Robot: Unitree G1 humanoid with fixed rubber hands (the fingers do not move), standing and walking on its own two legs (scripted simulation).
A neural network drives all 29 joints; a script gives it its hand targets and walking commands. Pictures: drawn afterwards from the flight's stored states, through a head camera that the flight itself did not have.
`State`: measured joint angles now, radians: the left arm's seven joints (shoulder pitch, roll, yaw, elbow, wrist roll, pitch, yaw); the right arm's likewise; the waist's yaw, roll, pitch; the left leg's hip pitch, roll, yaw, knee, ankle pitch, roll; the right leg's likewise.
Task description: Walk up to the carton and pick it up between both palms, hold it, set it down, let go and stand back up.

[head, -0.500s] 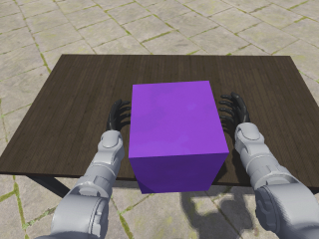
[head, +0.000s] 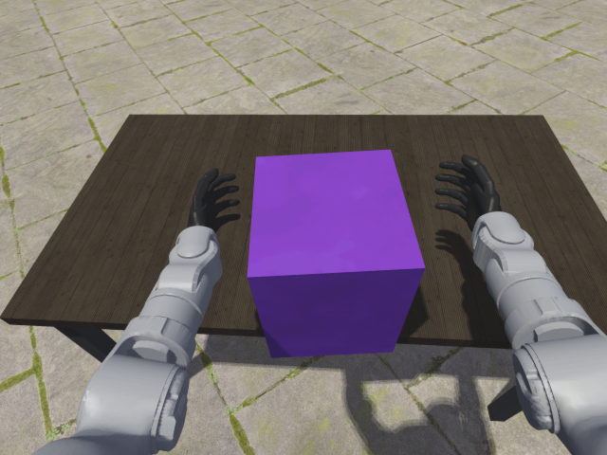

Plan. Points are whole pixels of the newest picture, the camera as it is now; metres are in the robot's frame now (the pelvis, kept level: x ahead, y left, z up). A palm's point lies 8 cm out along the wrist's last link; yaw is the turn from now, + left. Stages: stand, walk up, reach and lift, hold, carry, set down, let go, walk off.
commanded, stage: set down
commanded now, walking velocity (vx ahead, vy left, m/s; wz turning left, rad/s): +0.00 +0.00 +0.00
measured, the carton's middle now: (327, 259) +0.41 -0.02 +0.00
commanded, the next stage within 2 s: let go in 1.86 s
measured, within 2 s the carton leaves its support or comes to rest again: neither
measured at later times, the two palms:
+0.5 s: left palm (172, 179) +0.41 +0.17 +0.18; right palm (518, 164) +0.41 -0.24 +0.18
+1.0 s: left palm (182, 258) +0.35 +0.17 +0.10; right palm (502, 248) +0.36 -0.23 +0.09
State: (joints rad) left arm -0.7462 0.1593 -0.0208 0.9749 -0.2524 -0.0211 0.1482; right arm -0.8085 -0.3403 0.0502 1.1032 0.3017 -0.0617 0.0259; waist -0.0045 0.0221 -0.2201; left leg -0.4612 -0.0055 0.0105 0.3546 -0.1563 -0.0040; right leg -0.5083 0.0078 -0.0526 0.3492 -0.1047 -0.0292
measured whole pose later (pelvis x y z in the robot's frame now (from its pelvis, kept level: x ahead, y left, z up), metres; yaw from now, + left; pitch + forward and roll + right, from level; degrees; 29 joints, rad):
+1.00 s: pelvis +0.00 +0.00 +0.01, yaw +0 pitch +3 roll +0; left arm -0.45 0.15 0.02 0.53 -0.23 0.25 0.14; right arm -0.48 -0.35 -0.02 0.68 0.26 0.15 0.04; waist -0.01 0.03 -0.08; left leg -0.16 -0.01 0.01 0.23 -0.12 0.00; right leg -0.21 0.01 -0.05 0.23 -0.07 -0.03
